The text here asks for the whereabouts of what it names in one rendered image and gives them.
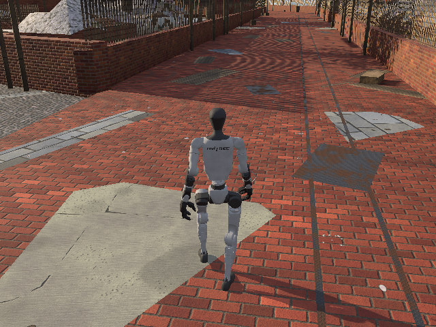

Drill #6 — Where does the robot left upper arm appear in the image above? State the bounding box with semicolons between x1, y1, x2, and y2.
188;137;204;176

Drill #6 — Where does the right robot forearm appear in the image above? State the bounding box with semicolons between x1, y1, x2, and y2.
241;164;252;189

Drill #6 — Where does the robot right shin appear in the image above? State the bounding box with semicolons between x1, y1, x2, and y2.
224;235;237;281

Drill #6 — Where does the left robot forearm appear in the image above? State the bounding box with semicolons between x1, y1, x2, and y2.
181;166;195;202

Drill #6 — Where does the robot right hand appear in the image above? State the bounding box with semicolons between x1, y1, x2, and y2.
237;186;252;201

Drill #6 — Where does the robot left hand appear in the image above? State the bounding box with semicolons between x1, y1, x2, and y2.
180;200;196;220

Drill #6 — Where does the robot right upper arm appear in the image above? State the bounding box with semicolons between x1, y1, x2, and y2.
232;137;249;174

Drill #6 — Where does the right robot foot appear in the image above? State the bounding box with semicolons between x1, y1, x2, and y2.
221;272;235;291

